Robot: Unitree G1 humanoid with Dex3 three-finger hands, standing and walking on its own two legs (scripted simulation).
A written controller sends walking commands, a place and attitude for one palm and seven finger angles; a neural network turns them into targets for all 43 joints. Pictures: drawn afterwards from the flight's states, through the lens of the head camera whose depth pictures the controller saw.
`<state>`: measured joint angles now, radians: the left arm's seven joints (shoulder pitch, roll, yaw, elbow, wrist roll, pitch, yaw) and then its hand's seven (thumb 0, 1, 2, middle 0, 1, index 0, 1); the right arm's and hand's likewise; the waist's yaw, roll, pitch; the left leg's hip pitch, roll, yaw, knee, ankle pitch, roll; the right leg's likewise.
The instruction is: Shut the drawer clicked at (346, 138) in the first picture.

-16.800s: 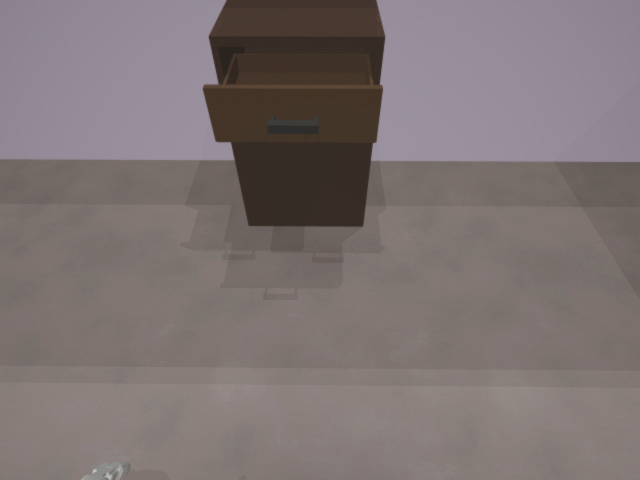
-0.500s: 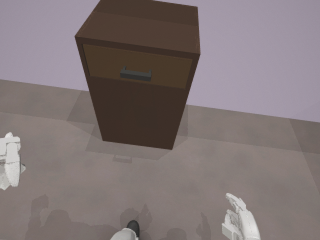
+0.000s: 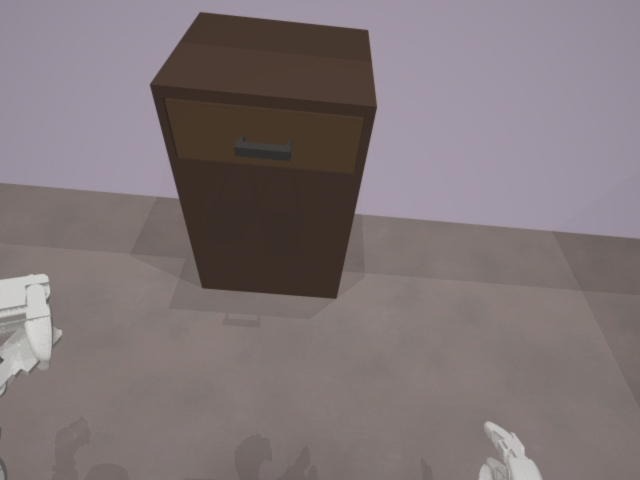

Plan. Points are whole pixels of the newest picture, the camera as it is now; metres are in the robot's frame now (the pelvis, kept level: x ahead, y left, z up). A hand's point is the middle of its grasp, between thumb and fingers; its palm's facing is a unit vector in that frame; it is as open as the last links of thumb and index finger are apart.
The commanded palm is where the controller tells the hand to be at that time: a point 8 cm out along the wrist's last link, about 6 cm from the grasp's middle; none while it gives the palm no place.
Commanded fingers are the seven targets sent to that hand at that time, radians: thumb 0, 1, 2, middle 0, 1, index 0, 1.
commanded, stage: stop stepping back and stand still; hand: left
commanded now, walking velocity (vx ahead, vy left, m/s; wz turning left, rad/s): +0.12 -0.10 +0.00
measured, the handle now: (264, 146) +0.83 +0.17 -0.08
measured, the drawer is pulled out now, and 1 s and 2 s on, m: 0.00 0.00 0.00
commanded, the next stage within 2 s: let the arm hang, fingers relaxed in 0.48 s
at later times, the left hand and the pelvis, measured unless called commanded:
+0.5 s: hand (55, 355) +0.18 +0.24 +0.17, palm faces +0.36 -0.82 -0.44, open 3.2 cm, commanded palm +0.12 +0.28 +0.19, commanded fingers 0.00 0.90 0.90 -1.40 -1.60 -1.40 -1.60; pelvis -0.01 +0.00 +0.01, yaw +1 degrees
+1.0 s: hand out of the picture -0.06 +0.21 -0.17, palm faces +0.06 -0.97 -0.23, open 3.7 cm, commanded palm none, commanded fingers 0.00 0.90 0.90 -0.52 -0.65 -0.52 -0.65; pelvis -0.02 +0.01 +0.01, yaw +3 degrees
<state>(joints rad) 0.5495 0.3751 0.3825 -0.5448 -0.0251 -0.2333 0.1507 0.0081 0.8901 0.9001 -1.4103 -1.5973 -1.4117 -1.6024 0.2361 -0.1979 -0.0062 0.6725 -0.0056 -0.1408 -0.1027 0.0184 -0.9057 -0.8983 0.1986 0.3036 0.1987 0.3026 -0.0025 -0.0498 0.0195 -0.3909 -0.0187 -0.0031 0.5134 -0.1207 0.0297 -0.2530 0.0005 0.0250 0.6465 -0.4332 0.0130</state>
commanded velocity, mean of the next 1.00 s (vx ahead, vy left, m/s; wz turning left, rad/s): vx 0.03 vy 0.01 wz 0.00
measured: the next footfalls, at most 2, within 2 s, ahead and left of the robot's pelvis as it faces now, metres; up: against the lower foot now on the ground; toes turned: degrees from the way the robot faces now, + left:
none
